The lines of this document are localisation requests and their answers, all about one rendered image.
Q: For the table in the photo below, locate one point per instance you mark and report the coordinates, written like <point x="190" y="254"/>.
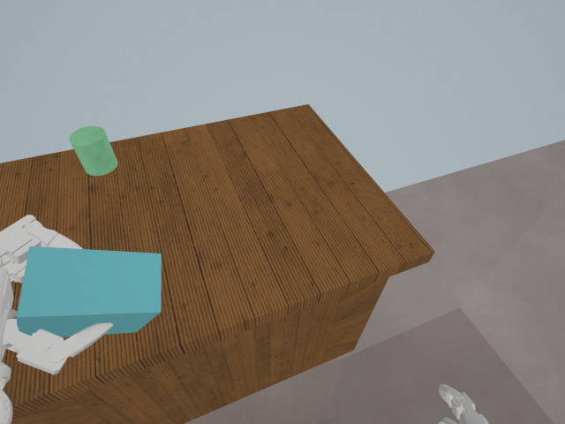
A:
<point x="276" y="246"/>

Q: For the sponge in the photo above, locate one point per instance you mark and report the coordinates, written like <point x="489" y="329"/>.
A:
<point x="66" y="290"/>

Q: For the robot left hand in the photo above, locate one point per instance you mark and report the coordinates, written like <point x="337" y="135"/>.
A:
<point x="43" y="350"/>

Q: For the robot right hand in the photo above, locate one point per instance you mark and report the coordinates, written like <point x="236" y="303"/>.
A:
<point x="462" y="407"/>

